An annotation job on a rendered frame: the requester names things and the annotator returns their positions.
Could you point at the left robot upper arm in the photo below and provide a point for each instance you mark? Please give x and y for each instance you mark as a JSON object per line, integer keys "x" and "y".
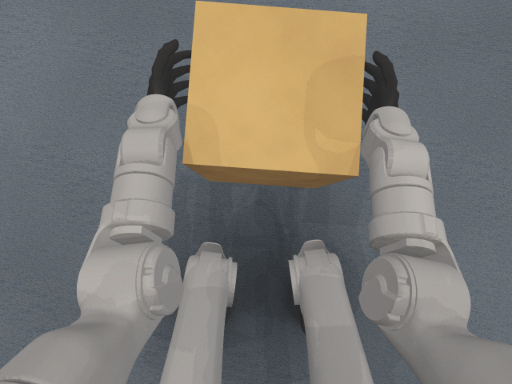
{"x": 123, "y": 293}

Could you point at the robot right thigh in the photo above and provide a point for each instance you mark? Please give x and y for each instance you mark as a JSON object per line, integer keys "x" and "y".
{"x": 335, "y": 352}

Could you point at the robot left shin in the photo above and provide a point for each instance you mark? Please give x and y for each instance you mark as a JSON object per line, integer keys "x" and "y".
{"x": 194, "y": 259}

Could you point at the right robot upper arm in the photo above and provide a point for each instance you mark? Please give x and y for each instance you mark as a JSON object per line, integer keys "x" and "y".
{"x": 422, "y": 307}

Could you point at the left robot forearm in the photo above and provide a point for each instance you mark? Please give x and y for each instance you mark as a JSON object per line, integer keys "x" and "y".
{"x": 141, "y": 200}

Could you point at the robot left hand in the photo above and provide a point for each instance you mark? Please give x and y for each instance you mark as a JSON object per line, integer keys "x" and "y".
{"x": 163, "y": 76}

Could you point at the right robot forearm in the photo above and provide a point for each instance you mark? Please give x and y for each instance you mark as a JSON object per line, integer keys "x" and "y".
{"x": 401, "y": 190}

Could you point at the carton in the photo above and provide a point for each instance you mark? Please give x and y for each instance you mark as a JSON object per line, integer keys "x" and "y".
{"x": 275, "y": 95}

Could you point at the robot right hand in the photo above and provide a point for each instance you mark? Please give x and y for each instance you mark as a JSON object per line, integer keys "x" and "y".
{"x": 383, "y": 88}

